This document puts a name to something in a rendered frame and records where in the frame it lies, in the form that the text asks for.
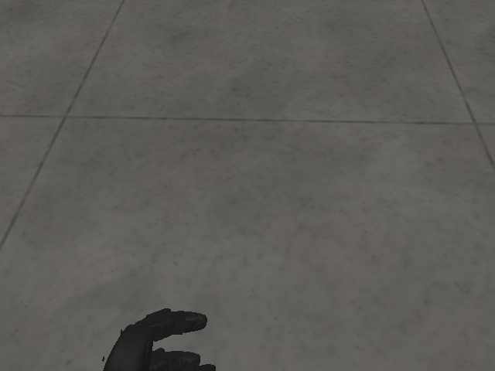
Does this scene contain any robot left hand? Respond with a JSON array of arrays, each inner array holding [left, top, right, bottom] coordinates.
[[102, 308, 216, 371]]

